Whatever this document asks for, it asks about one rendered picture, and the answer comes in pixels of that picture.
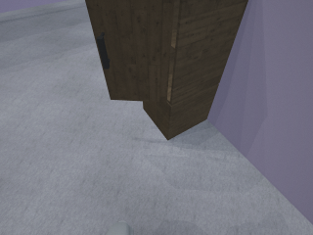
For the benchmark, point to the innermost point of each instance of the cupboard door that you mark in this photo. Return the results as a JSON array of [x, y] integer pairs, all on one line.
[[138, 36]]

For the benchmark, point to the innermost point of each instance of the handle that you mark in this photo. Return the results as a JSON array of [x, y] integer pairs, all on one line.
[[103, 51]]

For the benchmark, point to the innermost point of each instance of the robot left thigh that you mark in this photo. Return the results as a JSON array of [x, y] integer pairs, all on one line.
[[120, 228]]

